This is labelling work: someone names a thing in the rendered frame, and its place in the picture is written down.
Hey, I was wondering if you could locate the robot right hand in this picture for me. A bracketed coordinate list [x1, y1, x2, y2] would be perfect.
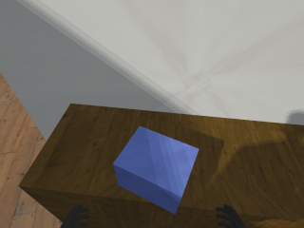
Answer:
[216, 203, 246, 228]

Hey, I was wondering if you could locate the carton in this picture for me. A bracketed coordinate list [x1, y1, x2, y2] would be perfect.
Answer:
[113, 126, 199, 215]

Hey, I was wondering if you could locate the pedestal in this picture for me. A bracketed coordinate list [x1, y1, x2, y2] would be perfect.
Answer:
[18, 104, 304, 228]

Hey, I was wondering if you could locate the robot left hand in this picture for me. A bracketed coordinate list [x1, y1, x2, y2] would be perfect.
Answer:
[60, 204, 90, 228]

